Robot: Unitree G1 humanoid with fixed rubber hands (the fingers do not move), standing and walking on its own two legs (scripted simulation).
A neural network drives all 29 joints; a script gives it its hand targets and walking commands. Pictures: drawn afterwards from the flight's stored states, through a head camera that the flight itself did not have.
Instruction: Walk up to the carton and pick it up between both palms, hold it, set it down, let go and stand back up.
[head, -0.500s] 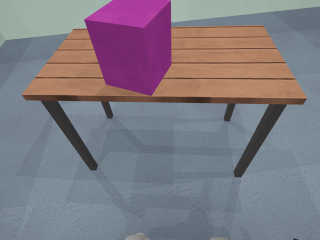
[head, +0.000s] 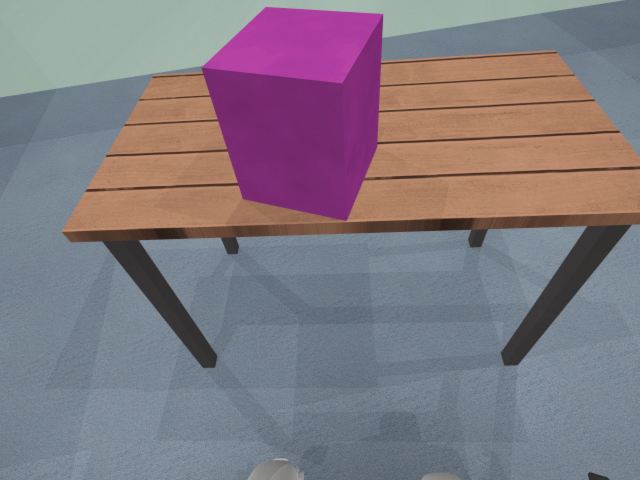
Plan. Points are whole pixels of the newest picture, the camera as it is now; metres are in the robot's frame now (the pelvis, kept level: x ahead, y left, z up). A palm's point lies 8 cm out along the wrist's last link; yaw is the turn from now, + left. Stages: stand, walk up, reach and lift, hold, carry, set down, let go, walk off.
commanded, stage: walk up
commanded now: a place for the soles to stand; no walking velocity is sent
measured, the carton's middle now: (306, 115) +0.65 +0.03 +0.10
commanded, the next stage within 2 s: none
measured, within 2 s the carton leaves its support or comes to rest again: neither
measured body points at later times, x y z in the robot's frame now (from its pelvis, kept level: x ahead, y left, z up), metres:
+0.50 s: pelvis +0.03 +0.06 +0.01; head +0.06 +0.05 +0.45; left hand +0.18 +0.39 -0.08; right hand +0.07 -0.28 -0.09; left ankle +0.05 +0.17 -0.71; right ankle +0.08 -0.09 -0.71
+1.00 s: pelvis +0.03 +0.05 +0.01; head +0.05 +0.04 +0.46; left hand +0.16 +0.38 -0.09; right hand +0.09 -0.29 -0.09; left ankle +0.05 +0.17 -0.70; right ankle +0.08 -0.09 -0.70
